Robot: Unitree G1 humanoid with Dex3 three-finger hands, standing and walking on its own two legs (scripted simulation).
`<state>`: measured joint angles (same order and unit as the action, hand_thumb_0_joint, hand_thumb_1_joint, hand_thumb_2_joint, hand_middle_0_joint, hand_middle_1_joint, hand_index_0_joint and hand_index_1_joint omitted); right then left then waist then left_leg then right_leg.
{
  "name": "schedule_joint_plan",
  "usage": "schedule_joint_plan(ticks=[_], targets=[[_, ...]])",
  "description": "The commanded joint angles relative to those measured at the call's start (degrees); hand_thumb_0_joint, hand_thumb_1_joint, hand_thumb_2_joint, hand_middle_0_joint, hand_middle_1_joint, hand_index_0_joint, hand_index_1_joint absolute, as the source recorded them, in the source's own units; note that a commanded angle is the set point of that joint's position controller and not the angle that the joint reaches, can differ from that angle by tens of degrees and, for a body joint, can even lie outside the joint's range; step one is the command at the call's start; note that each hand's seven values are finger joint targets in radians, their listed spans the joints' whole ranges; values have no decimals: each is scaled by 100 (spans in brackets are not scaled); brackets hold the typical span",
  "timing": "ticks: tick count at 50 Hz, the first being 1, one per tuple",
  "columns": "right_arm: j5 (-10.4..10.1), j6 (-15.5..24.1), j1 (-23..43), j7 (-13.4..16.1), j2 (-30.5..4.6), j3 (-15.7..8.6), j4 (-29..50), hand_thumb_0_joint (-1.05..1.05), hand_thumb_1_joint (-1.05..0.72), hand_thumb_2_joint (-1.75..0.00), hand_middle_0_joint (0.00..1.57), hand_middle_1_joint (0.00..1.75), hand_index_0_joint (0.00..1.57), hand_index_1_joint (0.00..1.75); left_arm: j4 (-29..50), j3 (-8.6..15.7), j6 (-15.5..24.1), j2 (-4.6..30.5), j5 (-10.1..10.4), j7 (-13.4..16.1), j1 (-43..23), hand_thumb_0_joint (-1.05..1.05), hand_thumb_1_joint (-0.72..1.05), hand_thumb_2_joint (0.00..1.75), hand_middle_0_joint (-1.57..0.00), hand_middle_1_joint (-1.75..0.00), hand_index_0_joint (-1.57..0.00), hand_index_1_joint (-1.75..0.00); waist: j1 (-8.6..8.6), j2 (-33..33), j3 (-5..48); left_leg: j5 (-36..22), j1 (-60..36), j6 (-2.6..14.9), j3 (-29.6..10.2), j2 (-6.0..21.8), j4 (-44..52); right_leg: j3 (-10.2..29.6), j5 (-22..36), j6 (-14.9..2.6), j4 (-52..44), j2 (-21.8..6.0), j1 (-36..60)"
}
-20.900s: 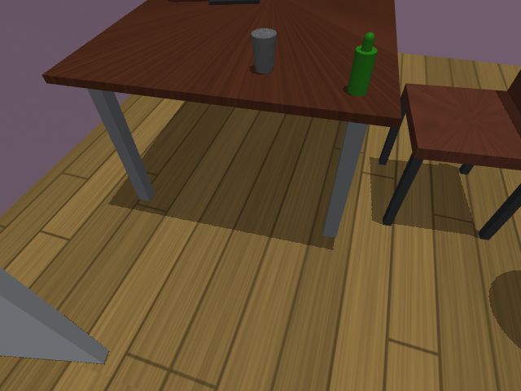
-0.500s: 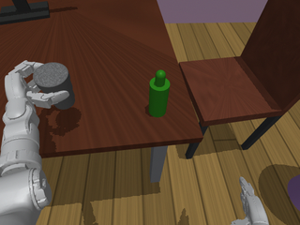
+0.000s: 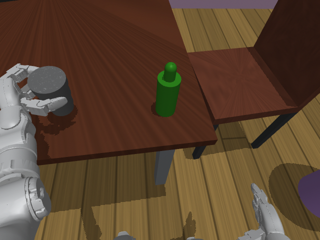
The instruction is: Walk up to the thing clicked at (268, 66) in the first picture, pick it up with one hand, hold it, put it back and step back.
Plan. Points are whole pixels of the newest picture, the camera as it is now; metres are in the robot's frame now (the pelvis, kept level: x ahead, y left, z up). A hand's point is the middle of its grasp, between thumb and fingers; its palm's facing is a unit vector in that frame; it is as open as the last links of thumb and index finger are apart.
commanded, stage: lower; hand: left
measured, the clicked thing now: (55, 94) +0.47 +0.25 +0.07
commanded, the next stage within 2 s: loosen in 0.44 s
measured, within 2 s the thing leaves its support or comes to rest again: rests again in 0.72 s
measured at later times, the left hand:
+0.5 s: hand (41, 90) +0.49 +0.28 +0.08, palm faces +0.34 -0.94 -0.01, open 10.8 cm
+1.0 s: hand (44, 88) +0.50 +0.28 +0.07, palm faces +0.33 -0.94 -0.01, open 13.5 cm
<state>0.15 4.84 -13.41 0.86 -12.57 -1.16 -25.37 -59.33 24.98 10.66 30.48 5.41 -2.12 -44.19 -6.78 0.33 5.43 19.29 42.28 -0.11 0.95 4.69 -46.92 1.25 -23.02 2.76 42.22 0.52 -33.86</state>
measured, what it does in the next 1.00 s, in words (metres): stands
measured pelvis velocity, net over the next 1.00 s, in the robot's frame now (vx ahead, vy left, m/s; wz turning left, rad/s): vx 0.00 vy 0.00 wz -0.01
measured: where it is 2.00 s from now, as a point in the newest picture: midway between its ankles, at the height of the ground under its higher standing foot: outside the picture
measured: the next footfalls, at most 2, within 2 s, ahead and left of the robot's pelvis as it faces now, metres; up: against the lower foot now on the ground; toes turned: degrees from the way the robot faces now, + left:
none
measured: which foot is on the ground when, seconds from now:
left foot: down 0.00-1.00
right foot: down 0.00-1.00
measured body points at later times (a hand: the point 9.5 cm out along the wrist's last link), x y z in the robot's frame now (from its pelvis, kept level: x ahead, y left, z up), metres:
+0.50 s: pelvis -0.01 +0.00 -0.02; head +0.10 +0.03 +0.42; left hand +0.46 +0.33 +0.08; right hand +0.15 -0.25 -0.07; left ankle +0.03 +0.12 -0.70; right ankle -0.03 -0.16 -0.70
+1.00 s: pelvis +0.00 +0.00 -0.03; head +0.10 +0.03 +0.41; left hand +0.47 +0.33 +0.08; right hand +0.15 -0.25 -0.07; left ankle +0.03 +0.12 -0.70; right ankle -0.03 -0.16 -0.70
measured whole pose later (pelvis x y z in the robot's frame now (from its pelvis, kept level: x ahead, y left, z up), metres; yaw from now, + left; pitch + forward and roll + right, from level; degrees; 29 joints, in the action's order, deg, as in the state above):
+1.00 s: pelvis +0.00 +0.00 -0.03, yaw +0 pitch +20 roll -4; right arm 1.2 -1.8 -18.3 -0.8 -13.4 0.5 -10.3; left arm -63.0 28.4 15.0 34.5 4.4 -3.9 -48.3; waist -9.3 1.0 7.6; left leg 23.0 53.4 -0.3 -0.2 5.3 -56.4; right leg 0.7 -27.1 2.6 52.0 1.2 -44.8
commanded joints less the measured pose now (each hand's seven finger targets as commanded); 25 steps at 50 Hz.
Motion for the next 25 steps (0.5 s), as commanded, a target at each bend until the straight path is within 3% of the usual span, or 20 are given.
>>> schedule_joint_plan(ticks=[1, 3, 4, 6, 8, 11, 13, 14, 15, 16, 18, 19, 21, 24, 25], targets=[[64, 239, -6, 94, -888, -416, 954, 0, 51, -6, 5, 5, 5, 5, 1855, 337, 740, 2039, 133, 70, -3349, 0, 0, 124, -125, -142, -128, -142, -26, 1067, 3144, -2461, -2875, 131, -217, -94, 88, -296, 2039, -251, -248, 148, -83], [68, 230, 166, 111, -1042, -545, 1230, 0, 52, -6, 5, 5, 5, 5, 1817, 418, 786, 2126, 125, 137, -3326, 0, 2, 126, -126, -143, -128, -143, -41, 1076, 3109, -2313, -2776, 114, -211, -107, 61, -286, 1935, -263, -206, 138, -76], [99, 213, 71, 87, -875, -406, 1195, 0, 52, -6, 5, 5, 5, 5, 1929, 358, 820, 2018, 103, 155, -3401, 0, 2, 126, -124, -142, -127, -142, -16, 1211, 3175, -2489, -2829, 90, -247, -90, 32, -308, 1988, -278, -147, 146, -151], [104, 178, 51, 85, -837, -398, 1293, 0, 52, -6, 5, 5, 5, 5, 2067, 324, 866, 2055, 32, 166, -3535, 0, 3, 126, -125, -142, -127, -142, -37, 1362, 3200, -2449, -2952, 72, -252, -76, -2, -318, 1829, -290, -124, 155, -319], [110, 158, -159, 77, -863, -455, 1066, 0, 52, -6, 5, 5, 5, 5, 1376, 212, 799, 1785, 20, 123, -3081, 0, 6, 128, -128, -144, -130, -145, -126, 1108, 2731, -2184, -2634, 81, -272, -55, 35, -350, 1651, -303, -124, 182, -488], [131, 133, -48, 29, -881, -421, 1303, 0, 53, -5, 5, 5, 5, 5, 1225, 189, 807, 1751, 21, 12, -3008, 0, 6, 128, -128, -144, -130, -145, -136, 1175, 2812, -2324, -2536, 61, -312, -29, -43, -375, 1732, -316, -33, 187, -582], [128, 81, -148, 14, -829, -381, 1257, 0, 53, -5, 5, 5, 5, 5, 1491, 291, 838, 2045, -12, -4, -3260, 0, 5, 127, -128, -144, -130, -144, -100, 1373, 2930, -2328, -2607, 66, -301, -23, -105, -369, 1643, -318, 5, 185, -706], [139, 77, -163, 4, -851, -415, 1410, 0, 53, -5, 5, 5, 5, 5, 1169, 259, 823, 1835, 11, -30, -3051, 0, 5, 127, -127, -144, -130, -144, -135, 1210, 2874, -2307, -2520, 53, -329, -12, -105, -402, 1635, -331, 28, 205, -684], [136, 77, -111, 4, -926, -466, 1516, 0, 54, -5, 5, 5, 5, 5, 1291, 347, 860, 2026, 9, -39, -3121, 0, 6, 126, -126, -143, -129, -143, -145, 1091, 2933, -2244, -2446, 98, -284, -38, -152, -360, 1738, -297, 19, 195, -569], [146, 59, -165, -5, -883, -438, 1556, 0, 54, -5, 5, 5, 5, 5, 981, 305, 850, 1884, 32, -69, -2957, 0, 5, 126, -126, -143, -128, -143, -206, 962, 2936, -2227, -2330, 131, -262, -54, -207, -348, 1860, -274, 34, 184, -498], [141, 29, -159, -21, -793, -316, 1603, 0, 54, -5, 5, 5, 5, 5, 1634, 507, 971, 2273, 40, -35, -3345, 0, 5, 125, -124, -141, -127, -141, -98, 1144, 3166, -2356, -2298, 140, -238, -87, -275, -307, 2014, -257, 123, 163, -374], [154, 14, -114, -10, -879, -406, 1733, 0, 53, -5, 5, 5, 5, 5, 1162, 359, 929, 1973, 18, -55, -3112, 0, 2, 123, -125, -141, -127, -140, -200, 968, 3108, -2233, -2310, 155, -252, -73, -292, -316, 1903, -253, 128, 177, -487], [151, -20, -135, -28, -777, -305, 1799, 0, 53, -5, 5, 5, 5, 5, 1064, 281, 950, 1789, 21, -56, -3064, 0, 5, 124, -124, -140, -127, -140, -216, 855, 2891, -1936, -1990, 170, -238, -88, -283, -310, 1766, -256, 162, 176, -544], [153, -78, -236, -35, -933, -417, 1873, 0, 54, -5, 5, 5, 5, 5, 996, 349, 1004, 2005, -31, -59, -3066, 0, 5, 123, -125, -139, -127, -139, -217, 998, 2860, -1690, -1984, 127, -280, -68, -256, -350, 1428, -311, 226, 201, -819], [164, -91, -229, -42, -933, -410, 1965, 0, 54, -5, 5, 5, 5, 5, 875, 288, 996, 1881, -45, -80, -3035, 0, 4, 122, -125, -139, -128, -140, -253, 1047, 2875, -1712, -2057, 97, -322, -32, -258, -384, 1350, -332, 256, 220, -929]])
